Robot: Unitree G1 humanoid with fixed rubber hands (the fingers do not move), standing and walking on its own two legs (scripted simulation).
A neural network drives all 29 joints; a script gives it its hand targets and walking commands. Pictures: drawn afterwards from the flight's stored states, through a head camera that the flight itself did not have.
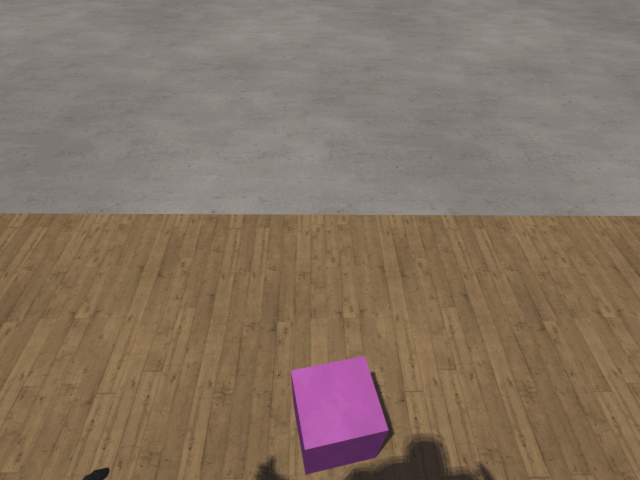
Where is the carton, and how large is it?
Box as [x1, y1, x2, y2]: [291, 356, 388, 474]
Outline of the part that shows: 364,356 291,370 293,403 305,474 375,457 388,430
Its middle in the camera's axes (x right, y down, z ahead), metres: +0.05 +0.50 +1.09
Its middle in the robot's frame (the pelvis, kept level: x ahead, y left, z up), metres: +0.43 -0.04 -0.66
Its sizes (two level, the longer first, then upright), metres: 0.210 0.200 0.250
